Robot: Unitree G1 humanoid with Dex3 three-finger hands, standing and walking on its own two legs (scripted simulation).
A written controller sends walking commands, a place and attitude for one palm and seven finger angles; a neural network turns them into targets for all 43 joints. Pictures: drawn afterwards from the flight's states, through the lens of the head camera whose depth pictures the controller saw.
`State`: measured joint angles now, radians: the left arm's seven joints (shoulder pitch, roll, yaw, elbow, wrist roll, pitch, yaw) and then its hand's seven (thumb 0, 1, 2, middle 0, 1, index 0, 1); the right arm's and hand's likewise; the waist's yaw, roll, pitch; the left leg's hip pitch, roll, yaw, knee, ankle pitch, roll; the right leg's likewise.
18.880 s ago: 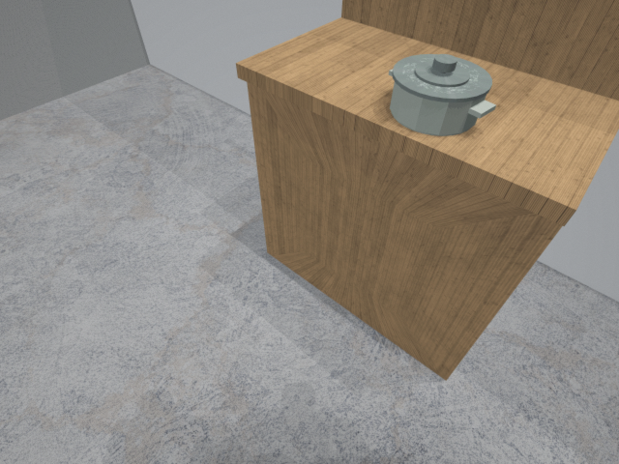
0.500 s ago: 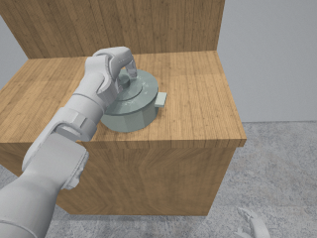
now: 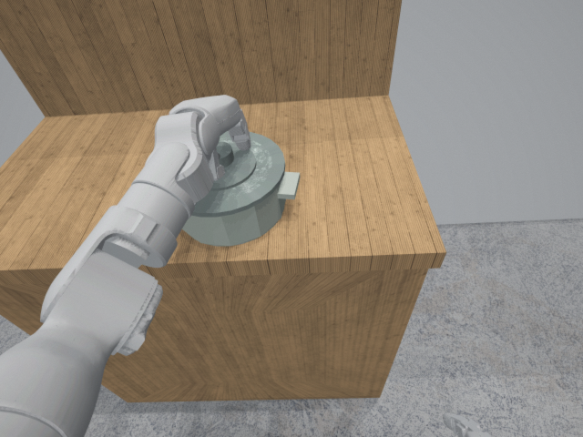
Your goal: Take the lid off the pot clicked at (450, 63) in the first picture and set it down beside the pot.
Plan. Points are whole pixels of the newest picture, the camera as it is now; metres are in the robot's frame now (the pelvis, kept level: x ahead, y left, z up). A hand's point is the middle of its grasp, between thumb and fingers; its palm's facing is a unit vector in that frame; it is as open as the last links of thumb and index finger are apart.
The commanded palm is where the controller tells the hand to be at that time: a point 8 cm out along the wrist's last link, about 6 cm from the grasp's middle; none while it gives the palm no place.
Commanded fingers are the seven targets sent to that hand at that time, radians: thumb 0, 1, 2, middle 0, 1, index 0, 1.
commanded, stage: close the fingers and squeeze the knob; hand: left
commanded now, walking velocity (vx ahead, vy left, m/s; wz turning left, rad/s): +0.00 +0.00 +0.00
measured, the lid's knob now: (218, 155) +0.48 +0.12 +0.16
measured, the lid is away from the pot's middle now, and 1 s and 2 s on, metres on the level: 0.00 0.00 0.00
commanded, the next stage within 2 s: lift the lid straight up in 1.56 s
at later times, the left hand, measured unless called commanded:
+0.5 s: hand (211, 156) +0.45 +0.12 +0.18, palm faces -0.32 -0.09 -0.94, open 8.9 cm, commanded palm +0.43 +0.12 +0.24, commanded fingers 0.00 0.11 1.04 -0.64 -0.90 -0.64 -0.90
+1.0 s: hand (210, 159) +0.44 +0.12 +0.18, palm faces -0.31 -0.08 -0.95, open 7.6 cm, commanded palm +0.43 +0.12 +0.24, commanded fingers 0.00 0.38 0.86 -0.77 -1.00 -0.73 -0.98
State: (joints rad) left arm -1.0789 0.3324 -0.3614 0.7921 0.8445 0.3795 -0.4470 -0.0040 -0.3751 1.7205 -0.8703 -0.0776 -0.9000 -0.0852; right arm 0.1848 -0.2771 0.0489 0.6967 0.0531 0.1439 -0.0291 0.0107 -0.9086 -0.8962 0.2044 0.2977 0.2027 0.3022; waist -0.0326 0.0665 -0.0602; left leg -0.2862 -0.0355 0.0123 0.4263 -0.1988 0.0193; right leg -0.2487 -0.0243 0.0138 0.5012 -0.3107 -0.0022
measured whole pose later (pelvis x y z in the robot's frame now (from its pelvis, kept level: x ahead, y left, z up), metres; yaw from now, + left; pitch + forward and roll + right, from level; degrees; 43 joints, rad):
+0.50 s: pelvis +0.00 +0.00 +0.00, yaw +0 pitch +4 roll +1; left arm -1.09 0.35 -0.35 0.83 0.85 0.37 -0.46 0.00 0.00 1.10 -0.61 -0.77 -0.63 -0.78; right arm 0.17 -0.27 0.05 0.69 0.05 0.13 -0.04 0.01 -0.91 -0.90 0.20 0.30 0.20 0.30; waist -0.04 0.06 -0.06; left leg -0.29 -0.03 0.01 0.43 -0.20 0.02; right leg -0.25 -0.02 0.01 0.50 -0.31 0.00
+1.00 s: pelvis +0.00 +0.00 +0.00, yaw +0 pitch +4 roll +1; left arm -1.05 0.34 -0.37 0.75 0.84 0.39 -0.46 0.01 0.23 0.84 -0.71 -0.97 -0.64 -0.93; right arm 0.15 -0.27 0.05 0.68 0.06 0.14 -0.03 0.01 -0.91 -0.90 0.20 0.30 0.20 0.30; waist -0.03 0.07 -0.07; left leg -0.29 -0.04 0.01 0.44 -0.21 0.02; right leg -0.25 -0.02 0.01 0.50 -0.31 0.00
